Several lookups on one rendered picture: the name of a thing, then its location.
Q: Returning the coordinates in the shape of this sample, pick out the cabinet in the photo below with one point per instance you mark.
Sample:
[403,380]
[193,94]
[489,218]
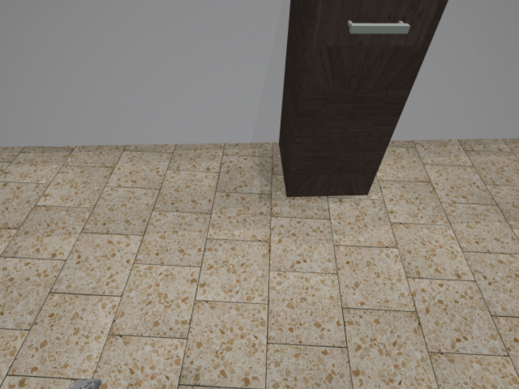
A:
[340,106]

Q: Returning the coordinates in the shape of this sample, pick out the handle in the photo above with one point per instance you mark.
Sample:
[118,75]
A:
[399,28]

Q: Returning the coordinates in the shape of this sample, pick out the drawer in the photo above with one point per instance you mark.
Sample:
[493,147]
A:
[332,16]

